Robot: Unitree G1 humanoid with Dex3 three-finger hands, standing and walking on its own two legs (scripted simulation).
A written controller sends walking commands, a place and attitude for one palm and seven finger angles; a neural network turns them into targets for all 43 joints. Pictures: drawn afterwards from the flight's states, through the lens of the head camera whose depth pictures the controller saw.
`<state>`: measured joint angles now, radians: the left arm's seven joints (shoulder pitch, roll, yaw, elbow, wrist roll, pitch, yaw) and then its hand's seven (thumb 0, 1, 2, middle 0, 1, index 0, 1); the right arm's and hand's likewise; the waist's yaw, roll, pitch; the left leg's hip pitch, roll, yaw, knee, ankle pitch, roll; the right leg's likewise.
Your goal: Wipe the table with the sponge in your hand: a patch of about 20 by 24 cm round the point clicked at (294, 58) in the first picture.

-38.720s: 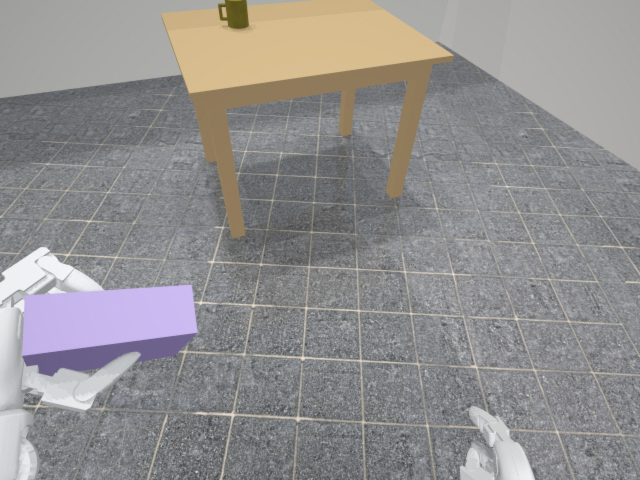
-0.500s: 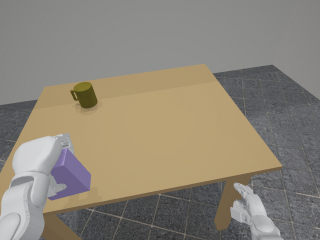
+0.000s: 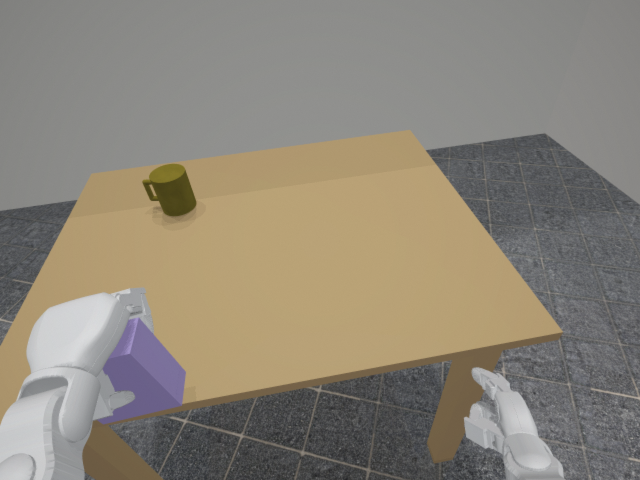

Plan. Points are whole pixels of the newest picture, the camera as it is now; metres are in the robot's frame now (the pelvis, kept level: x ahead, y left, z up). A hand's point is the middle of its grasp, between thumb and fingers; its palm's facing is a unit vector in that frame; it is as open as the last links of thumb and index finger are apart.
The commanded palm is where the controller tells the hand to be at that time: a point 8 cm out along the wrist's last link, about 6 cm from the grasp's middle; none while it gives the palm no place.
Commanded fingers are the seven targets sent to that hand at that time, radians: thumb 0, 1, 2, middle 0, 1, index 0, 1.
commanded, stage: bring the sponge back beside the body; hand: left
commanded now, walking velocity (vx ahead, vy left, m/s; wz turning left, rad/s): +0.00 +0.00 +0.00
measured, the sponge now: (129, 382) +0.18 +0.28 +0.05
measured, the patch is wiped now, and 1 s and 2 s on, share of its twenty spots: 0.95 0.95 0.95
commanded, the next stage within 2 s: step back with the hand held close in 0.20 s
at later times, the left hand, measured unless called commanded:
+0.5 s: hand (147, 334) +0.21 +0.24 +0.12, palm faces +0.27 -0.85 -0.44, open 9.3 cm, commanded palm +0.15 +0.28 +0.18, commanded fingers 0.00 0.10 1.30 -1.20 -1.60 -1.20 -1.60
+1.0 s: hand (117, 343) +0.18 +0.25 +0.14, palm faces +0.32 -0.88 -0.36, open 9.3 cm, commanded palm +0.13 +0.31 +0.18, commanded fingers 0.00 0.10 1.30 -1.20 -1.60 -1.20 -1.60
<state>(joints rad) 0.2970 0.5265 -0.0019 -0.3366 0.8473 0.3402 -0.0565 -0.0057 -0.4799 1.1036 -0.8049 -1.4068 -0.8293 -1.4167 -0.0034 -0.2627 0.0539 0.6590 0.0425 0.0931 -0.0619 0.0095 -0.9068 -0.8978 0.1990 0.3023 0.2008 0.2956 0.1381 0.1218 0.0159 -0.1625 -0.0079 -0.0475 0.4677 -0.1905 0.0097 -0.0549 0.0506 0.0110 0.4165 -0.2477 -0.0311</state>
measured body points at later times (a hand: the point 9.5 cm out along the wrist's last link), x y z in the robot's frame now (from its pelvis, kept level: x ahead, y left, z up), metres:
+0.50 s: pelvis +0.00 +0.00 -0.01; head +0.00 +0.01 +0.44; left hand +0.19 +0.29 +0.15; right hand +0.22 -0.20 -0.07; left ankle +0.05 +0.11 -0.74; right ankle +0.00 -0.11 -0.74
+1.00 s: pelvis -0.03 +0.02 -0.02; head -0.02 +0.04 +0.43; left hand +0.16 +0.30 +0.16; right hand +0.15 -0.22 -0.08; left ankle +0.05 +0.11 -0.74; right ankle +0.00 -0.11 -0.74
